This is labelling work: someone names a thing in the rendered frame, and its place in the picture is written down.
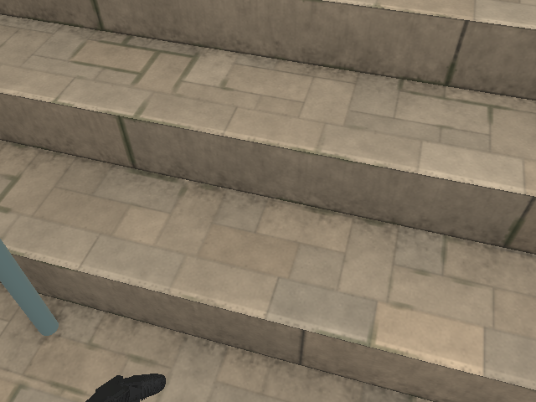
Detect left robot hand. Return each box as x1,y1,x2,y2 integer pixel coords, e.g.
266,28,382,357
86,374,166,402

